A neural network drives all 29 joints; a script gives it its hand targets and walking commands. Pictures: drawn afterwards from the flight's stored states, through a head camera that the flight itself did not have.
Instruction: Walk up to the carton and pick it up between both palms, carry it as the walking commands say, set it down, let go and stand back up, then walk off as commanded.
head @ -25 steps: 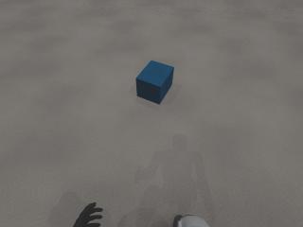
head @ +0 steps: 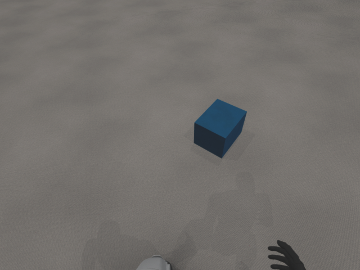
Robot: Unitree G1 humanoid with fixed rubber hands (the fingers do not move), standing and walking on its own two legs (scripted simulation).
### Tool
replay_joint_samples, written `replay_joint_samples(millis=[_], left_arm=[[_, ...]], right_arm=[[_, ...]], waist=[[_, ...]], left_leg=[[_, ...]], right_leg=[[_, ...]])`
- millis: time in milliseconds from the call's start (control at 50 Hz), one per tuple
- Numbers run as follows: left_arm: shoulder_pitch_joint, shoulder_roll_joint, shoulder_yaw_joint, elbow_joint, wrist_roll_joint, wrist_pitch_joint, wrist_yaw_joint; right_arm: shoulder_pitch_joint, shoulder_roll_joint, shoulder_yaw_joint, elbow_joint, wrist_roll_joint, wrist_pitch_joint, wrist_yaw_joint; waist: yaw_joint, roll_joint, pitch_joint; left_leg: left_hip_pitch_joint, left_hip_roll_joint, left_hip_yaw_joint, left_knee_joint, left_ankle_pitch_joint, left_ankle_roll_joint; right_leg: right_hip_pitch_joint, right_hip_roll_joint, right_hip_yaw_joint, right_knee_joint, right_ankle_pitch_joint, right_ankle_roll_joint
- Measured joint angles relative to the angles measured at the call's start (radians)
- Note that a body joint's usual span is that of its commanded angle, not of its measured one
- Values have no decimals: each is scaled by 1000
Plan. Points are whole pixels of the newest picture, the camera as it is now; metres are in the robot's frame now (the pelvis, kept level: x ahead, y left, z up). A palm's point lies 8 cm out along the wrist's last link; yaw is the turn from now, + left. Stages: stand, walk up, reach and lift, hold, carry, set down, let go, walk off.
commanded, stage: walk up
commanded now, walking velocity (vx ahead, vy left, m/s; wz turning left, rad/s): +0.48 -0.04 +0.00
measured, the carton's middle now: (219, 127) +1.12 -0.09 -0.67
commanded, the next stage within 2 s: none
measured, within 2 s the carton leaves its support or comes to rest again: neither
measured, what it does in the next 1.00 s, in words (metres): walks ahead: left foot, then right foot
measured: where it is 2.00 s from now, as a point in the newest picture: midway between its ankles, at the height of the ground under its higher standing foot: (204, 210)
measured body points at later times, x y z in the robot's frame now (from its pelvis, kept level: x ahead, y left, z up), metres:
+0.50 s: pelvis +0.23 +0.00 +0.00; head +0.26 +0.03 +0.45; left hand +0.38 +0.21 -0.15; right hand +0.11 -0.23 -0.12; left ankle +0.13 +0.12 -0.74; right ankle +0.37 -0.17 -0.69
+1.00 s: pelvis +0.43 -0.04 +0.01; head +0.45 -0.06 +0.46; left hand +0.36 +0.21 -0.13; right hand +0.56 -0.28 -0.14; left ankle +0.54 +0.11 -0.69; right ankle +0.40 -0.16 -0.74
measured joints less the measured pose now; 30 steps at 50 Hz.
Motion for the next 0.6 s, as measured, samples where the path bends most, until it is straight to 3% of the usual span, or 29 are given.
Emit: replay_joint_samples(millis=[60,100,140,200,320,420,540,600], left_arm=[[14,1,4,21,-7,9,4],[-21,10,12,24,-7,24,1],[-68,27,22,6,-2,31,-4],[-144,52,28,-30,4,39,-17],[-275,65,26,-70,18,75,-43],[-363,47,14,-97,14,85,-64],[-454,18,0,-128,6,73,-76],[-477,14,-8,-140,12,44,-64]], right_arm=[[-7,-2,5,-10,-11,-32,-15],[8,1,1,-2,-23,-47,-34],[64,0,-2,22,-18,-48,-46],[167,-2,-9,69,-4,-51,-52],[353,13,-15,122,9,-68,-55],[447,40,-11,138,3,-69,-59],[482,48,-14,139,-12,-61,-71],[488,34,-12,155,-16,-55,-69]], waist=[[1,-9,-9],[-20,-29,6],[-35,-38,13],[-63,-52,14],[-120,-51,20],[-161,-48,26],[-197,-37,29],[-187,-22,18]], left_leg=[[88,-21,27,-83,-24,34],[71,-25,30,1,-68,84],[109,-18,28,-3,-109,99],[199,-22,27,-95,-104,92],[344,-21,21,-216,-117,77],[448,-12,19,-288,-142,49],[542,6,21,-327,-204,-6],[536,25,18,-230,-294,-26]], right_leg=[[-22,-15,16,140,-107,18],[-156,-10,83,471,-175,-11],[-286,19,126,731,-132,-33],[-427,8,132,846,11,-42],[-603,-29,131,773,173,-22],[-639,-33,101,583,276,-9],[-578,-7,48,351,236,-15],[-498,3,12,251,179,-42]])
